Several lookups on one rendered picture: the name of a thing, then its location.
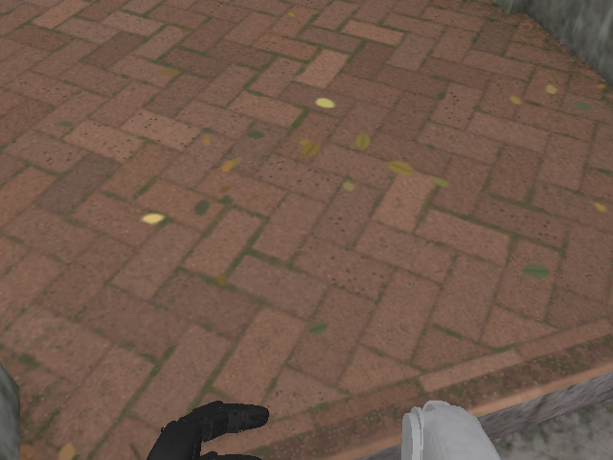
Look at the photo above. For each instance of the right robot thigh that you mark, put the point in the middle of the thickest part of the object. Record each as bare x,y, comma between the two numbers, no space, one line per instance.
444,432

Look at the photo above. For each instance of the left robot hand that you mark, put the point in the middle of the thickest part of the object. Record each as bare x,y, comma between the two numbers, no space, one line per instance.
182,440

